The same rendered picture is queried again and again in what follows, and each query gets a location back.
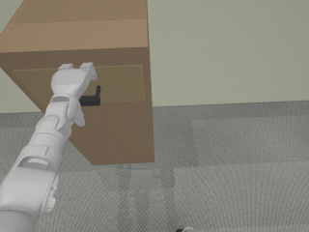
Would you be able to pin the drawer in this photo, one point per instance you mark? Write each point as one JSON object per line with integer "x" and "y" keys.
{"x": 117, "y": 83}

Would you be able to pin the left robot upper arm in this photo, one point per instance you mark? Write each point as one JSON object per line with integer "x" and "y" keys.
{"x": 29, "y": 194}

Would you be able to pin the robot left forearm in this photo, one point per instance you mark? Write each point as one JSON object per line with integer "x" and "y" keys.
{"x": 45, "y": 148}

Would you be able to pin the cabinet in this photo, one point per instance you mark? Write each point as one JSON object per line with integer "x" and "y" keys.
{"x": 45, "y": 34}

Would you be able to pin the handle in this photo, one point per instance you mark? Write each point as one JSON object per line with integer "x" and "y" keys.
{"x": 92, "y": 100}

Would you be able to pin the robot left hand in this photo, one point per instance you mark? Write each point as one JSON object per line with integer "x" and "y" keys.
{"x": 74, "y": 82}

